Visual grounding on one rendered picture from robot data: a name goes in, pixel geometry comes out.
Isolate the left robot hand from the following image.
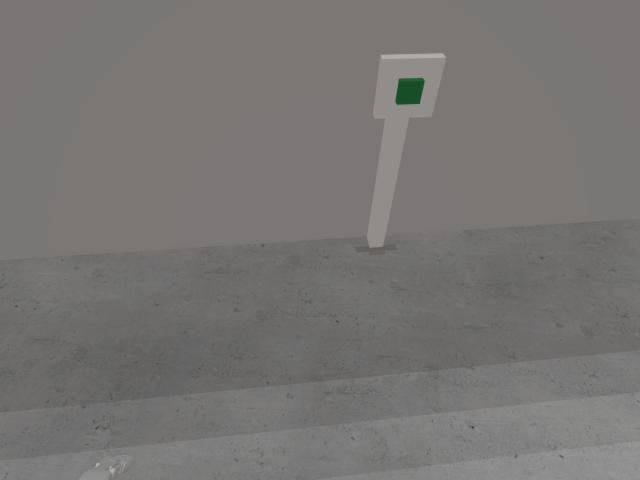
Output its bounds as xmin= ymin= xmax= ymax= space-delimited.
xmin=79 ymin=455 xmax=133 ymax=480

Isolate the panel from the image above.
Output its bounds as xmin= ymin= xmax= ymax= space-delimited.
xmin=367 ymin=53 xmax=446 ymax=248

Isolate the button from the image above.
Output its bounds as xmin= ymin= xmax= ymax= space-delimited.
xmin=395 ymin=78 xmax=425 ymax=105

